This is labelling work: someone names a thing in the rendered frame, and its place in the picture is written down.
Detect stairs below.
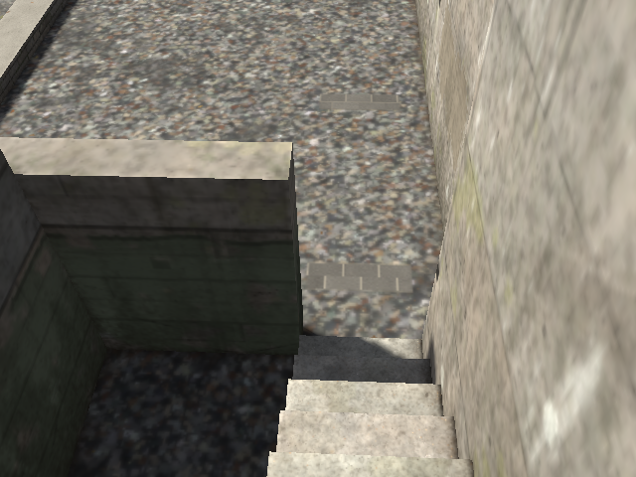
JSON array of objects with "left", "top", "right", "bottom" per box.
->
[{"left": 266, "top": 335, "right": 474, "bottom": 477}]

